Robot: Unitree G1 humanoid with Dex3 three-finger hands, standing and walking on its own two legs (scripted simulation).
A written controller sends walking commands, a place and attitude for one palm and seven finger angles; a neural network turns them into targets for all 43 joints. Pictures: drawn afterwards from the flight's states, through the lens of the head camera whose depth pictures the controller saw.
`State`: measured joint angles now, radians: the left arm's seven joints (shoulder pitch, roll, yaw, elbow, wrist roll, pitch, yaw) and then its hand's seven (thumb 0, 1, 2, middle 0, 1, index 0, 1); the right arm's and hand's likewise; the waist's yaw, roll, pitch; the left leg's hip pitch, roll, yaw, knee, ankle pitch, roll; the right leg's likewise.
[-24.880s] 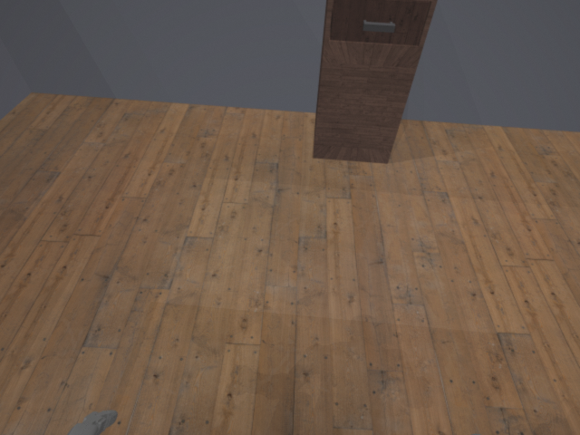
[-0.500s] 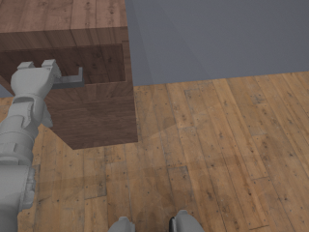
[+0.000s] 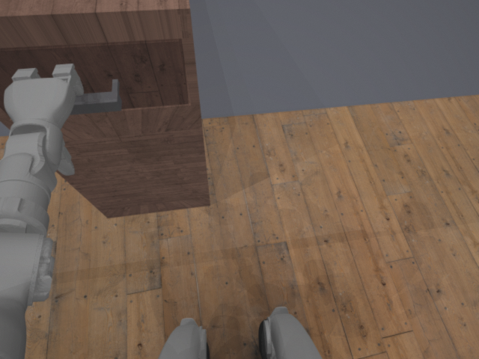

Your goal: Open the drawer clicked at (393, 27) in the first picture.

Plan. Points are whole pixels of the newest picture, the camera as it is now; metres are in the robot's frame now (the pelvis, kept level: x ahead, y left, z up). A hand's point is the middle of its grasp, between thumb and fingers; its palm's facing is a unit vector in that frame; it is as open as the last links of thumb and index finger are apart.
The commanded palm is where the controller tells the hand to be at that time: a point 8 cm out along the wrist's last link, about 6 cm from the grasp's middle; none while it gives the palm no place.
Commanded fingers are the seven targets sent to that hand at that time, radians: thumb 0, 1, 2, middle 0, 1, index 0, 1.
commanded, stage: lower the fingers behind the handle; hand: left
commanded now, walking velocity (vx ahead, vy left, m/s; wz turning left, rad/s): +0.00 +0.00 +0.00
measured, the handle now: (86, 94) +0.58 +0.27 +0.02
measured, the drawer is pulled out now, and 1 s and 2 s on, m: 0.00 0.00 0.00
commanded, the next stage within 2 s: lift the fingers back up to retry in 0.28 s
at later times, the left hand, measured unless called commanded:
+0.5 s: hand (58, 124) +0.50 +0.29 +0.03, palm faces -0.06 +0.03 -1.00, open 14.1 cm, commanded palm +0.48 +0.27 +0.07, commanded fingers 0.00 -0.50 0.30 -0.30 -1.20 -0.30 -1.20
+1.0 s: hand (48, 96) +0.51 +0.28 +0.08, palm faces -0.02 +0.00 -1.00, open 13.8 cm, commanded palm +0.49 +0.27 +0.13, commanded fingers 0.00 -0.50 0.30 -0.30 -1.20 -0.30 -1.20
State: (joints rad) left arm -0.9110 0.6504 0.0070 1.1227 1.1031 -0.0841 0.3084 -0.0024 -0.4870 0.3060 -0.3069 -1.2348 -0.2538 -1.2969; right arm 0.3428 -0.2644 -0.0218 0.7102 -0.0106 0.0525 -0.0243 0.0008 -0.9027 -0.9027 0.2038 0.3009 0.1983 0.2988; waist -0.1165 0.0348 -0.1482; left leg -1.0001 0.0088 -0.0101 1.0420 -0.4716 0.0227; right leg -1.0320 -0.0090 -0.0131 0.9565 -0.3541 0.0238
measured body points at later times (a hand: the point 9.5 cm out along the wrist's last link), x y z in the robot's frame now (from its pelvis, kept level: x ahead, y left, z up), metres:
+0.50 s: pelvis -0.01 -0.01 +0.00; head +0.14 +0.00 +0.42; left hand +0.50 +0.28 +0.09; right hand +0.01 -0.28 -0.13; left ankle +0.00 +0.10 -0.67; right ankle +0.05 -0.14 -0.67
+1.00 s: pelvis +0.04 +0.00 +0.03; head +0.15 +0.00 +0.47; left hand +0.51 +0.28 +0.14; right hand +0.06 -0.27 -0.10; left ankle +0.00 +0.10 -0.67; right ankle +0.05 -0.14 -0.67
